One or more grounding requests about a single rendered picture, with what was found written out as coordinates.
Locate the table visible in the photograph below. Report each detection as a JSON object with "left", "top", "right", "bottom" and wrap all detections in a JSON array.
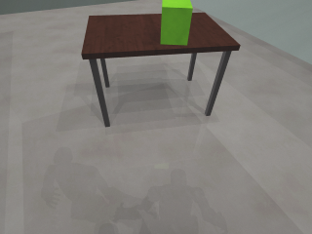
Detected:
[{"left": 81, "top": 13, "right": 241, "bottom": 128}]

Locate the carton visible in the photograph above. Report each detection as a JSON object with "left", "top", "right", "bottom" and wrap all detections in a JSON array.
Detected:
[{"left": 160, "top": 0, "right": 193, "bottom": 46}]

